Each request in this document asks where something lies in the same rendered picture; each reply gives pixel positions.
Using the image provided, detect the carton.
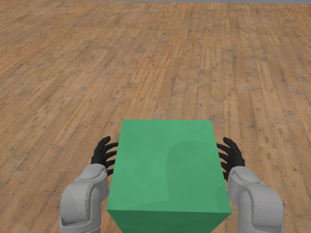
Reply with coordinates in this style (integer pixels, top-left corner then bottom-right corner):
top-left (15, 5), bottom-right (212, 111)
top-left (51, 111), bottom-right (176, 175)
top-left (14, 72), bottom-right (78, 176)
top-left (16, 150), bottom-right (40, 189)
top-left (106, 119), bottom-right (232, 233)

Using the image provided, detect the right robot hand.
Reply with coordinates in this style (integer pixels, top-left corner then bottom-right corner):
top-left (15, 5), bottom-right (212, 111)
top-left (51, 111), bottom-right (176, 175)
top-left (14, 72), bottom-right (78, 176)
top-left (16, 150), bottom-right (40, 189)
top-left (216, 137), bottom-right (245, 181)

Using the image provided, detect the left robot hand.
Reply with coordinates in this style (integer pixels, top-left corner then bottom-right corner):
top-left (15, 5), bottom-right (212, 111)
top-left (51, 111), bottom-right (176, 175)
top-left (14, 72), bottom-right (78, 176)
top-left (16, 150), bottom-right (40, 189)
top-left (91, 136), bottom-right (119, 176)

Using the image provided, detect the left robot forearm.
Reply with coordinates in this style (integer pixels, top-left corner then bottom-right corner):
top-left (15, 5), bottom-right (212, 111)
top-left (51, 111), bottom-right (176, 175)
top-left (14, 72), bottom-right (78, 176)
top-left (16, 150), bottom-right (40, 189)
top-left (59, 164), bottom-right (109, 233)

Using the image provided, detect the right robot forearm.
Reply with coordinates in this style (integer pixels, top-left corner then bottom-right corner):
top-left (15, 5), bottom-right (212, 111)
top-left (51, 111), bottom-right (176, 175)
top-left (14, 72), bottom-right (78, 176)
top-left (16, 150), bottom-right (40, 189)
top-left (227, 166), bottom-right (285, 233)

